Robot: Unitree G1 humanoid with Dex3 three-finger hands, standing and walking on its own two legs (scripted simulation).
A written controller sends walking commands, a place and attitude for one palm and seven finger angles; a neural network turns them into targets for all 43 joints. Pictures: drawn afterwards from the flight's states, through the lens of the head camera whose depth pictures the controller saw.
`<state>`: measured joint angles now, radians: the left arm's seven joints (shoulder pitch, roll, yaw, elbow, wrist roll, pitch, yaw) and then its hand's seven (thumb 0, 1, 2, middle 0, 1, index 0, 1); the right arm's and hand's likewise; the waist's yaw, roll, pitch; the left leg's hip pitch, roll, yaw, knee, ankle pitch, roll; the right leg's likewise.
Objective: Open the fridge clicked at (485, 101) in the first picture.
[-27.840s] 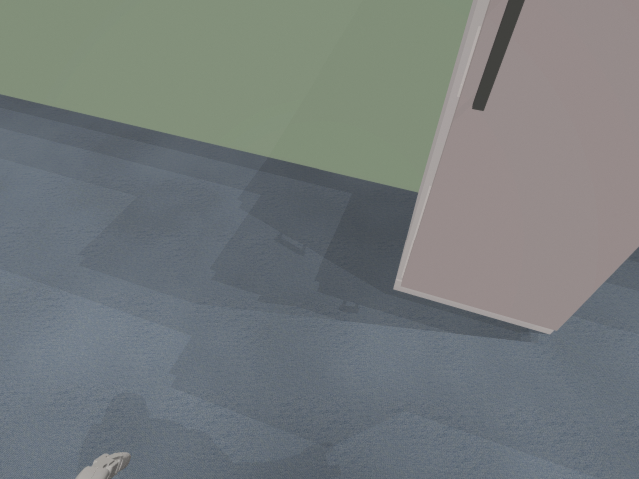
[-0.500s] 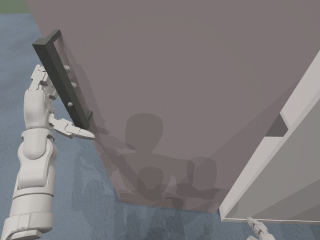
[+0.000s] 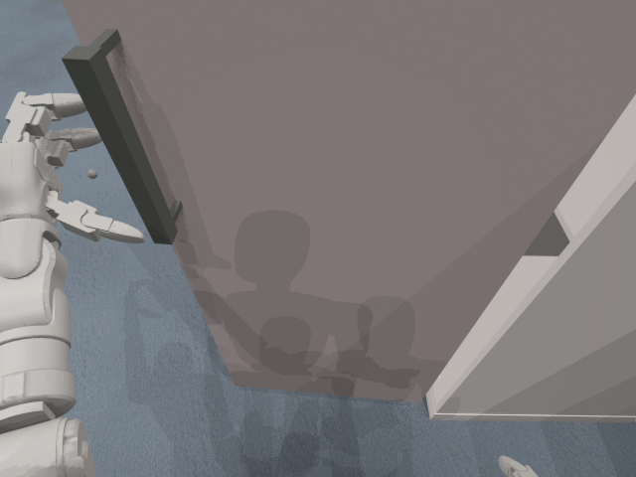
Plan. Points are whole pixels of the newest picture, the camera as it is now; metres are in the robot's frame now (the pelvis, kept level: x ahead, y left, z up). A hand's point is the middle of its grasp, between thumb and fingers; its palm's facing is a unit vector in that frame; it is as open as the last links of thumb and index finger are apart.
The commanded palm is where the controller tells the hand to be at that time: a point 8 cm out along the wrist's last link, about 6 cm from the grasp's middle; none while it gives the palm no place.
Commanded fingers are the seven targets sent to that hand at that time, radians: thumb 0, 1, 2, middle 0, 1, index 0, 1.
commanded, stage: slip the hand off the handle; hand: left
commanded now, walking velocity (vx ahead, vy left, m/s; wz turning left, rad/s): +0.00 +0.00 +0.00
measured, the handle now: (141, 152) +0.41 +0.22 +0.20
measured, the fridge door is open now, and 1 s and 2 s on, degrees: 85 85 85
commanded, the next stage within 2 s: draw the hand back to the body in 0.72 s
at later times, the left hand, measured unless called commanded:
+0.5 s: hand (12, 241) +0.29 +0.30 +0.19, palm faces +0.33 -0.93 -0.16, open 14.7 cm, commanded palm +0.26 +0.34 +0.19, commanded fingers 0.00 -0.55 0.20 -0.25 -1.15 -0.25 -1.15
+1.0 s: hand (6, 280) +0.26 +0.30 +0.17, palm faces +0.14 -0.98 -0.15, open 14.7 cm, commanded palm +0.21 +0.35 +0.19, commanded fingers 0.00 -0.55 0.20 -0.25 -1.15 -0.25 -1.15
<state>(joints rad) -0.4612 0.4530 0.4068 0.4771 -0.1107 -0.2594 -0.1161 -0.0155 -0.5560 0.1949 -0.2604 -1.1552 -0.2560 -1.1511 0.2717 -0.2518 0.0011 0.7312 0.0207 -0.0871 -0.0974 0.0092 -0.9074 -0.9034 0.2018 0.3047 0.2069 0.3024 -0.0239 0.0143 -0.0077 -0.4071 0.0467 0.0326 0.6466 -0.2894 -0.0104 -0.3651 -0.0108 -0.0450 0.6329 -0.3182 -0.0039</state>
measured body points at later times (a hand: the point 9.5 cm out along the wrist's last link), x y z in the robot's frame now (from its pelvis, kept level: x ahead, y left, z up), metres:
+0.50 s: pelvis -0.01 +0.00 +0.00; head -0.01 +0.00 +0.45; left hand +0.27 +0.35 +0.20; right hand +0.15 -0.24 -0.09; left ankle +0.03 +0.13 -0.72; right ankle +0.01 -0.12 -0.72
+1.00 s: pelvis +0.00 +0.00 +0.00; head -0.01 -0.01 +0.45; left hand +0.25 +0.35 +0.18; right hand +0.17 -0.24 -0.08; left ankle +0.03 +0.13 -0.72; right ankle +0.01 -0.12 -0.72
